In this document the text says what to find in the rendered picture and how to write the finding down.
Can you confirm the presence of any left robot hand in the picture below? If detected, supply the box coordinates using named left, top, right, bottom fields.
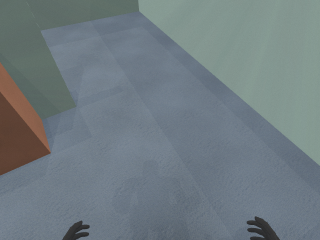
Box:
left=62, top=220, right=90, bottom=240

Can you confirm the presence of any pedestal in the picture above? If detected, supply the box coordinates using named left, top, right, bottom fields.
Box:
left=0, top=62, right=51, bottom=176

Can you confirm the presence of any right robot hand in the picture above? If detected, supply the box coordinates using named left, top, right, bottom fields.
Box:
left=246, top=216, right=280, bottom=240

